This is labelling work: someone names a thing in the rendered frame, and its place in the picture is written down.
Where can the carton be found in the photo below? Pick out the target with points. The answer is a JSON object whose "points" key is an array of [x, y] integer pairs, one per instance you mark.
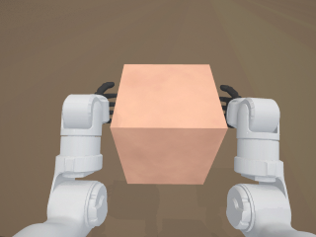
{"points": [[168, 123]]}

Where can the right robot hand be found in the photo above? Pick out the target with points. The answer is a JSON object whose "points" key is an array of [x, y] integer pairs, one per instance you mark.
{"points": [[234, 95]]}

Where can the left robot hand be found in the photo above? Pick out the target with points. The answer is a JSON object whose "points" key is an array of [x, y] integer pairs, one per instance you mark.
{"points": [[102, 90]]}

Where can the robot left upper arm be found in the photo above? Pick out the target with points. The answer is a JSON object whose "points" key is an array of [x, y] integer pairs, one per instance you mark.
{"points": [[74, 209]]}

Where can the robot right forearm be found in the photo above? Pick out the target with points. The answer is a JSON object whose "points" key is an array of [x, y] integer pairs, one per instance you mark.
{"points": [[257, 129]]}

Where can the robot right upper arm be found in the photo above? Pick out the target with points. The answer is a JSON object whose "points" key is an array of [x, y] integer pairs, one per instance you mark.
{"points": [[260, 211]]}

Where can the robot left forearm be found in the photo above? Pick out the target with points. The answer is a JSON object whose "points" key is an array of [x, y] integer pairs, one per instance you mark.
{"points": [[82, 118]]}

